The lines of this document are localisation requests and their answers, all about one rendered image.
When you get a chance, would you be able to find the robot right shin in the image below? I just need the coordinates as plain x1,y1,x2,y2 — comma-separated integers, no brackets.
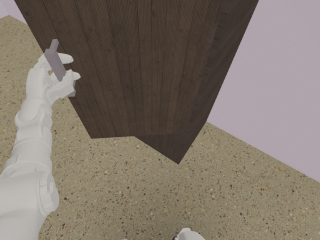
178,228,191,235

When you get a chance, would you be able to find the handle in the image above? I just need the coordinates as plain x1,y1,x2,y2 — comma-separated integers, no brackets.
44,39,76,97

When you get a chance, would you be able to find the left robot hand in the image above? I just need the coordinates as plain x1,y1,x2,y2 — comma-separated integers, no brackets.
26,53,81,107

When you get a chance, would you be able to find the left robot forearm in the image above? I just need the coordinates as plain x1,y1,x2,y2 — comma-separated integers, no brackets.
0,98,53,180

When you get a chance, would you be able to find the left robot upper arm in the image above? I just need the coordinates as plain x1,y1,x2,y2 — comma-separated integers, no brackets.
0,170,59,240

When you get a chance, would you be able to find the cupboard door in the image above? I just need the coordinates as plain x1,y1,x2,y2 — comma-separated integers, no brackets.
14,0,220,139

